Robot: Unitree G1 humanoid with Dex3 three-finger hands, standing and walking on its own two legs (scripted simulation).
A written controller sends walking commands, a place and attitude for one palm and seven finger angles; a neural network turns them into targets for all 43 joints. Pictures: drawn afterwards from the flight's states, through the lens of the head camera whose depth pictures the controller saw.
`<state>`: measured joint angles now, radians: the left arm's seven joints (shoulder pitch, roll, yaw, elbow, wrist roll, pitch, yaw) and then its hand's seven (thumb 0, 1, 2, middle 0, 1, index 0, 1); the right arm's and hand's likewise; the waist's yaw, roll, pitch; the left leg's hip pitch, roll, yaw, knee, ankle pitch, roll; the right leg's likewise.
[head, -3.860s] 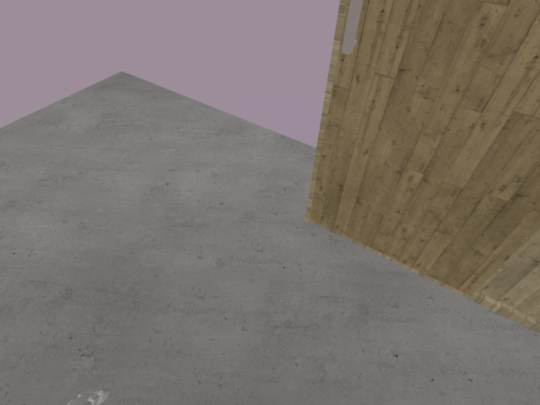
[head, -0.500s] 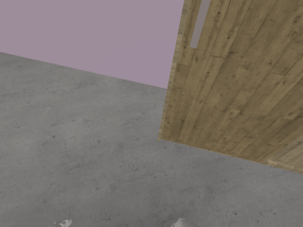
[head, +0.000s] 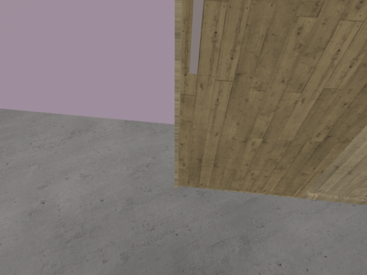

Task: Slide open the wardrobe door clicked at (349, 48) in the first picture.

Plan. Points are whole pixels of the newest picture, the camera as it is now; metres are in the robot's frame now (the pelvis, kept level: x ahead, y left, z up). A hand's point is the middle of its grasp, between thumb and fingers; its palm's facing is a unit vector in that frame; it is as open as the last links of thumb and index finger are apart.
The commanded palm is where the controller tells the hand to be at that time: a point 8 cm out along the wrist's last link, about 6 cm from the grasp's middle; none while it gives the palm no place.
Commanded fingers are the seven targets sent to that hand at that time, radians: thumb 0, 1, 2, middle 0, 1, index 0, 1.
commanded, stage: take the last steps up to it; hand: left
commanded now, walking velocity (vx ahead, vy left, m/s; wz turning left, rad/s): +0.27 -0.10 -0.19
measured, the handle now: (197, 17) +0.70 +0.01 +0.25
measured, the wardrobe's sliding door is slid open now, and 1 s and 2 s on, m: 0.00 0.00 0.00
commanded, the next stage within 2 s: come to a stop and stand still in 0.54 s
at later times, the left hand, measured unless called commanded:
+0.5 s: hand (142, 258) +0.20 +0.12 -0.18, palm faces -0.17 -0.97 -0.17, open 7.4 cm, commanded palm none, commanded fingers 0.00 0.90 0.90 -0.20 -0.30 -0.20 -0.30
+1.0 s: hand (154, 243) +0.24 +0.09 -0.19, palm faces -0.01 -0.98 -0.19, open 7.3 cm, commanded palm none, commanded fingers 0.00 0.90 0.90 -0.20 -0.30 -0.20 -0.30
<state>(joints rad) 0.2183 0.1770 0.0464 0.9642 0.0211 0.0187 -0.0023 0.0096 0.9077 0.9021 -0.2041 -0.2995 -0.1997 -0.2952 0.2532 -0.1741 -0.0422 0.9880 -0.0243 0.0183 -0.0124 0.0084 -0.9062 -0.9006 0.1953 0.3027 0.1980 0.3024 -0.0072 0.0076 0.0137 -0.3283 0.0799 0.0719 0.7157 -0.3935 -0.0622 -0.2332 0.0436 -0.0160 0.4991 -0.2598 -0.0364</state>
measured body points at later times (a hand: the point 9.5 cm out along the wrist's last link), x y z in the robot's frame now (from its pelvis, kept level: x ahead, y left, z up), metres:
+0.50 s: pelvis +0.11 -0.05 -0.01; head +0.15 -0.06 +0.44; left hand +0.21 +0.17 -0.16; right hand -0.03 -0.24 -0.15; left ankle +0.01 +0.11 -0.73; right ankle +0.18 -0.18 -0.73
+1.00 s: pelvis +0.20 -0.08 -0.01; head +0.22 -0.06 +0.44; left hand +0.24 +0.15 -0.17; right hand +0.26 -0.32 -0.15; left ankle +0.25 +0.01 -0.73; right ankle +0.18 -0.18 -0.73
